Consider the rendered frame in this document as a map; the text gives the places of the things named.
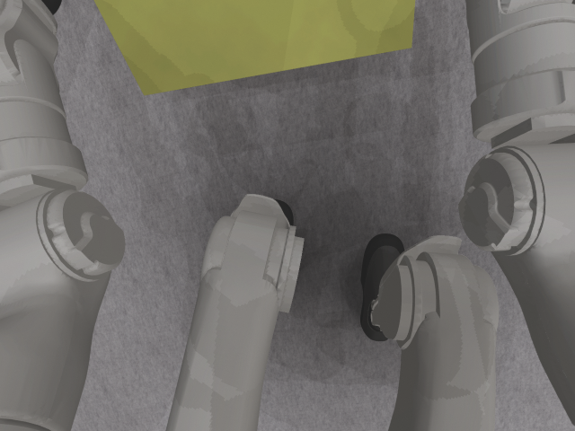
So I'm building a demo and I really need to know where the right robot upper arm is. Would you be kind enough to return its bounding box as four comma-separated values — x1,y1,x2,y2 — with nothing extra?
458,143,575,426

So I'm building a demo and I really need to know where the left robot upper arm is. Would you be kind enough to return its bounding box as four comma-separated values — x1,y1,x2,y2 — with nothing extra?
0,189,125,431

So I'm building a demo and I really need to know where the left robot foot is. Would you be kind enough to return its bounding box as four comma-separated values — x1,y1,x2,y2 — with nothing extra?
275,199,294,225

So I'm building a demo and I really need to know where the left robot forearm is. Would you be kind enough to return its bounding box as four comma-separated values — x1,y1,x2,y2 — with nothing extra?
0,0,88,211

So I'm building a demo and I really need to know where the right robot shin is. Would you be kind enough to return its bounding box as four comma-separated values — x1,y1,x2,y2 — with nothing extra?
370,235,499,340

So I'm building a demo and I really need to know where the carton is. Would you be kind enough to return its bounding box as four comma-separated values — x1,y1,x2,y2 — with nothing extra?
94,0,415,95

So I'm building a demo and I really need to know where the right robot forearm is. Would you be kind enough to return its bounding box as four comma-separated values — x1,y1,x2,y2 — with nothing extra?
465,0,575,149

